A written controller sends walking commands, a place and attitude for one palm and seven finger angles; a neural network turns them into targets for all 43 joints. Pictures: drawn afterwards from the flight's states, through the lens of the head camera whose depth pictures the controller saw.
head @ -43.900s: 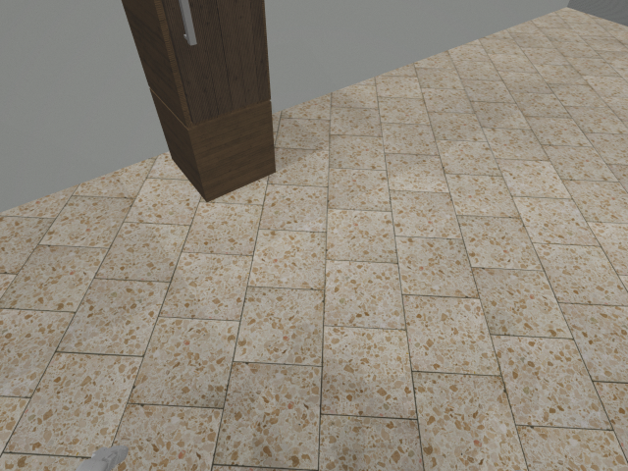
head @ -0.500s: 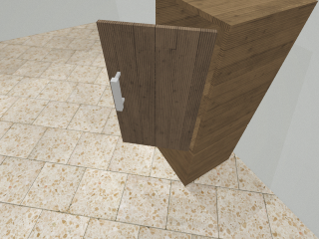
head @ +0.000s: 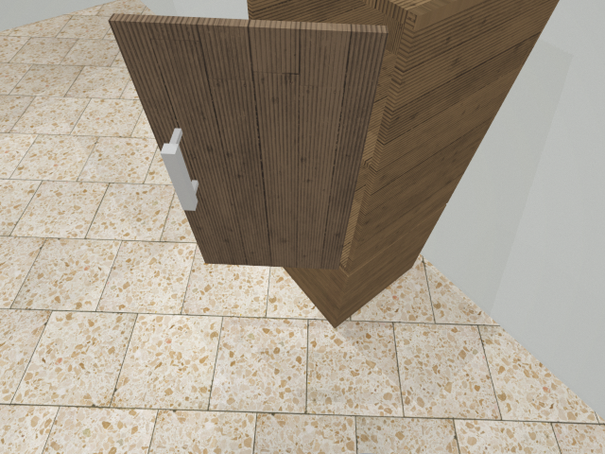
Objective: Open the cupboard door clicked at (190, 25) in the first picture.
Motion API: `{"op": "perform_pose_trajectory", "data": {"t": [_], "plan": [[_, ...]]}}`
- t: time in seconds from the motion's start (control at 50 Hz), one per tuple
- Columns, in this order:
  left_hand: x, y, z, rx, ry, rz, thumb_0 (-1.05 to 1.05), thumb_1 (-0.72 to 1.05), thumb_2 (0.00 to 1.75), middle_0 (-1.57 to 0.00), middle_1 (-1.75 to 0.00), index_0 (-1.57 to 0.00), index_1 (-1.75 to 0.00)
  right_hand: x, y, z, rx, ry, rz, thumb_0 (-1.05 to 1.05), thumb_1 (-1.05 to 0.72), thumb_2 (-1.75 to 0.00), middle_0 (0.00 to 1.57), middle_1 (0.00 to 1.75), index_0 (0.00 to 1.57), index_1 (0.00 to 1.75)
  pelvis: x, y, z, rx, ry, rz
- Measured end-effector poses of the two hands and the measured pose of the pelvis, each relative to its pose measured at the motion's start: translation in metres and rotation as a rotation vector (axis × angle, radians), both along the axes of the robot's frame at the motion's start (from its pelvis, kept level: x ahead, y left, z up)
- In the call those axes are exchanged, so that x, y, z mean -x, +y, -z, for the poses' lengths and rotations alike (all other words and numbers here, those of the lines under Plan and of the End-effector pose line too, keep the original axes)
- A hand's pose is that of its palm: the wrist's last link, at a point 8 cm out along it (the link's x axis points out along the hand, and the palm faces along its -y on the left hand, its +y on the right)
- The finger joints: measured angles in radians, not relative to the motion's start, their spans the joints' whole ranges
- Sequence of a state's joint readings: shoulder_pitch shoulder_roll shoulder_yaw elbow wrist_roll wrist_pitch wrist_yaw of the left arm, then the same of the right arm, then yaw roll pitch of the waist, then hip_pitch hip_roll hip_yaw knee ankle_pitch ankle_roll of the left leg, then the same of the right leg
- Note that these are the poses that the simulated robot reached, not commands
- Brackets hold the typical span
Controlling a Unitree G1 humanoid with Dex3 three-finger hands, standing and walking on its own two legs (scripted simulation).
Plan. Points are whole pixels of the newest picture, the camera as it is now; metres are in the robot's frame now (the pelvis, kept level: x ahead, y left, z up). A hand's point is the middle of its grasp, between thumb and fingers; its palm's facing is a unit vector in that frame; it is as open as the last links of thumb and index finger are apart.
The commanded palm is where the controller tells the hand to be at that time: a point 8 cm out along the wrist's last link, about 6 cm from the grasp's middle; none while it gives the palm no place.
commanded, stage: come to a stop and stand still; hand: left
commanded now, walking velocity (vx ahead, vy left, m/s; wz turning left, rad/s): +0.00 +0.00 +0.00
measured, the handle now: (183, 170) +0.53 +0.22 +0.02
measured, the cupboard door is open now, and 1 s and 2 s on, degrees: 50 50 50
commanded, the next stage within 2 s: look again from close up in 0.44 s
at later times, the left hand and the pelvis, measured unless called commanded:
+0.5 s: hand out of the picture +0.04 +0.15 -0.17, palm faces +0.02 -0.97 -0.24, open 7.4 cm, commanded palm none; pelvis +0.01 -0.04 +0.00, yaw +0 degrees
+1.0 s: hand out of the picture -0.03 +0.14 -0.18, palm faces +0.04 -0.98 -0.18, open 7.4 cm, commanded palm none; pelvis -0.01 -0.02 +0.00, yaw +0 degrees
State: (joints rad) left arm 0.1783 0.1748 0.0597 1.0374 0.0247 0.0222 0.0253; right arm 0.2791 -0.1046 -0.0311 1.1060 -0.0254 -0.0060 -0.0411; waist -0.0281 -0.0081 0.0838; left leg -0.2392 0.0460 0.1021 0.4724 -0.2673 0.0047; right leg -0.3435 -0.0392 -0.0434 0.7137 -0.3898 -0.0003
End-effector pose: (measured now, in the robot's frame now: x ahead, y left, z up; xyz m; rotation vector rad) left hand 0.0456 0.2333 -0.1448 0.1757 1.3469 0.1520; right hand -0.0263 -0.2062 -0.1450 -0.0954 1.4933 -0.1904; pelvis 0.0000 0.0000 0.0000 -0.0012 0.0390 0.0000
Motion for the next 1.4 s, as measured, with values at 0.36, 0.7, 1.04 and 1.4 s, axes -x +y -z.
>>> {"op": "perform_pose_trajectory", "data": {"t": [0.36,0.7,1.04,1.4], "plan": [[-0.023,-0.038,-0.007,-0.015,-0.154,0.04,0.01,0.92,0.89,-0.2,-0.3,-0.2,-0.3,-0.077,-0.054,0.004,0.022,-0.27,-0.046,0.0,-0.91,-0.9,0.2,0.3,0.2,0.3,-0.01,-0.033,0.007,-0.006,-0.057,0.006],[0.058,-0.037,-0.005,-0.011,0.009,-0.031,0.01,0.9,0.89,-0.2,-0.3,-0.2,-0.3,-0.03,-0.054,0.003,0.008,-0.138,-0.072,0.0,-0.91,-0.9,0.2,0.3,0.2,0.3,0.002,-0.035,0.001,-0.008,-0.071,-0.006],[0.079,-0.04,0.002,0.041,0.051,-0.042,0.01,0.9,0.89,-0.2,-0.3,-0.2,-0.3,0.005,-0.026,0.0,-0.013,-0.061,-0.051,0.0,-0.91,-0.9,0.2,0.3,0.2,0.3,0.011,-0.021,-0.001,-0.002,-0.063,-0.009],[-0.128,-0.015,-0.149,0.035,-1.195,0.043,0.03,0.82,0.84,-0.2,-0.38,-0.2,-0.38,-0.132,-0.057,-0.038,0.158,-0.799,-0.123,0.02,-0.92,-0.9,0.2,0.3,0.2,0.3,0.023,-0.003,0.027,-0.006,0.048,-0.019]]}}
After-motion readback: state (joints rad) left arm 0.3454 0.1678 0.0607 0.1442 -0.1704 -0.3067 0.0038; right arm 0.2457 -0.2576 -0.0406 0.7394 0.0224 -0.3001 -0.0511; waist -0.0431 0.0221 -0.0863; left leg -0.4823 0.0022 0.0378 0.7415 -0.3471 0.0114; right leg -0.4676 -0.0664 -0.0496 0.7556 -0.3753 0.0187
